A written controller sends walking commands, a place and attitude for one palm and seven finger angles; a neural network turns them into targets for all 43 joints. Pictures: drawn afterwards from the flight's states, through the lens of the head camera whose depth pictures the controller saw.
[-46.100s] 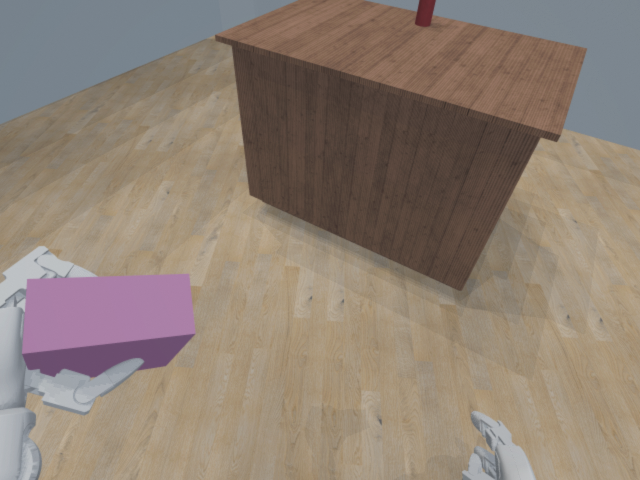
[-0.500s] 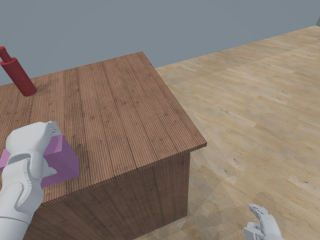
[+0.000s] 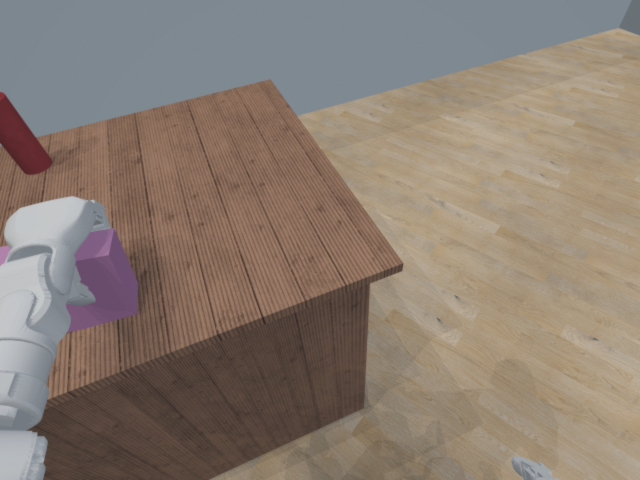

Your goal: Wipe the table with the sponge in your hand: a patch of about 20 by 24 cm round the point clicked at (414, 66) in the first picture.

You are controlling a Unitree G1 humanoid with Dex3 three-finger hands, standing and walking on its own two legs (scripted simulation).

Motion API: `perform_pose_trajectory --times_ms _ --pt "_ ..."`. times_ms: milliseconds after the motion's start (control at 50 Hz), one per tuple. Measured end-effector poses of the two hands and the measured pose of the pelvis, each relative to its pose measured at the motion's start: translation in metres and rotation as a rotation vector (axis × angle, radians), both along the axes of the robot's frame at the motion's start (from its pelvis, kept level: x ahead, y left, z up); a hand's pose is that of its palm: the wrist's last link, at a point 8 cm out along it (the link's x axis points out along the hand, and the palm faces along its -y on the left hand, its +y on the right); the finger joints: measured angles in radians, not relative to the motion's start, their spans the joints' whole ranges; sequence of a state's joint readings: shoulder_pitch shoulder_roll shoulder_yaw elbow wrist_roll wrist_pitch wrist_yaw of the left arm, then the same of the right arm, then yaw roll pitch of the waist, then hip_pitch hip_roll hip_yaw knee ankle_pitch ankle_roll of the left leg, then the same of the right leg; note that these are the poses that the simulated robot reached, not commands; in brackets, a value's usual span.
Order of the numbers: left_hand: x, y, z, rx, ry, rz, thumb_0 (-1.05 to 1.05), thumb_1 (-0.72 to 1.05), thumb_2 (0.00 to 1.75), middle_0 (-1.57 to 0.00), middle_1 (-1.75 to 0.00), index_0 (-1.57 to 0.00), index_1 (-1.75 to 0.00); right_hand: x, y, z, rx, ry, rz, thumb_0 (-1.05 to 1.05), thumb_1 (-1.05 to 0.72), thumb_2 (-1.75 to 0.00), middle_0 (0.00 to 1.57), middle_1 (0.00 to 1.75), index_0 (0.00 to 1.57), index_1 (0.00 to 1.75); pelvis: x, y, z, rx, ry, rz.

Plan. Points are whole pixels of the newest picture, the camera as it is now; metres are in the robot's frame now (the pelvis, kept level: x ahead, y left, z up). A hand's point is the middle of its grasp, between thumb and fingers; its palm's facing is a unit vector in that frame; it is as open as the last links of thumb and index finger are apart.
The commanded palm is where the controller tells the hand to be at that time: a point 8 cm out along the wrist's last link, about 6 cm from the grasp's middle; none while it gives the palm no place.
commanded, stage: wipe forward along the middle lane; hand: left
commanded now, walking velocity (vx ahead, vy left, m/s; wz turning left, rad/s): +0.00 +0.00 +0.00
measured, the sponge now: (78, 294) +0.32 +0.37 +0.05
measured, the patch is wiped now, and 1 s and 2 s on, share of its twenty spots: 1.00 1.00 1.00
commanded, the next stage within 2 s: slide back across to the first lane in 0.96 s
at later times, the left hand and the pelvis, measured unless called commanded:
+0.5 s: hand (72, 229) +0.39 +0.38 +0.12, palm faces -0.18 +0.01 -0.98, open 9.9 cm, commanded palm +0.39 +0.39 +0.14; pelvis +0.00 -0.02 -0.01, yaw +0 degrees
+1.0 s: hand (65, 208) +0.43 +0.41 +0.12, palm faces -0.18 +0.01 -0.98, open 9.9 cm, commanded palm +0.43 +0.42 +0.14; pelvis +0.01 +0.01 -0.01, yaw -1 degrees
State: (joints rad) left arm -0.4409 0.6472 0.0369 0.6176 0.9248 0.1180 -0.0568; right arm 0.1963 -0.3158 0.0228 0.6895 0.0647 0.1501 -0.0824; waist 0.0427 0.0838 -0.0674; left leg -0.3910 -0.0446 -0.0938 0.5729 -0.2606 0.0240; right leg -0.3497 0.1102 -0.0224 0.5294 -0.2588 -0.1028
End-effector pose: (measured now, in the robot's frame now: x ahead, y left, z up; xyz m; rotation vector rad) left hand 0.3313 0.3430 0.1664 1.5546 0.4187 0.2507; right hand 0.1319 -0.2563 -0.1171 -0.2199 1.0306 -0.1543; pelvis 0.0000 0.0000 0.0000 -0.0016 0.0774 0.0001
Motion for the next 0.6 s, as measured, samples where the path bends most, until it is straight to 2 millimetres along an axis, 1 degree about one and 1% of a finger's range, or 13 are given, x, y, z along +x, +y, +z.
perform_pose_trajectory --times_ms 100,200,460,600 --pt "0.006 0.003 -0.001 0.004 0.008 -0.002 0.01 -0.57 1.07 -0.82 -1.29 -0.84 -1.31 -0.016 -0.009 -0.005 -0.006 0.042 -0.024 0.01 -0.91 -0.90 0.20 0.30 0.20 0.30 -0.001 -0.004 -0.002 0.001 0.017 -0.001" --pt "0.014 0.009 0.002 0.003 0.003 0.016 0.01 -0.58 1.07 -0.83 -1.29 -0.85 -1.31 -0.028 -0.016 -0.008 -0.011 0.072 -0.039 0.01 -0.91 -0.90 0.20 0.30 0.20 0.30 -0.003 -0.008 -0.004 0.000 0.033 0.002" --pt "0.045 0.021 0.006 0.034 0.067 0.059 0.01 -0.57 1.07 -0.82 -1.30 -0.84 -1.33 -0.050 -0.034 -0.012 -0.033 0.139 -0.084 0.01 -0.91 -0.90 0.20 0.30 0.20 0.30 0.001 -0.016 -0.007 -0.005 0.091 -0.003" --pt "0.055 0.030 0.005 0.020 0.068 0.057 0.01 -0.57 1.08 -0.81 -1.31 -0.83 -1.33 -0.061 -0.039 -0.013 -0.049 0.179 -0.110 0.01 -0.91 -0.90 0.20 0.30 0.20 0.30 0.006 -0.015 -0.008 -0.008 0.117 -0.012"
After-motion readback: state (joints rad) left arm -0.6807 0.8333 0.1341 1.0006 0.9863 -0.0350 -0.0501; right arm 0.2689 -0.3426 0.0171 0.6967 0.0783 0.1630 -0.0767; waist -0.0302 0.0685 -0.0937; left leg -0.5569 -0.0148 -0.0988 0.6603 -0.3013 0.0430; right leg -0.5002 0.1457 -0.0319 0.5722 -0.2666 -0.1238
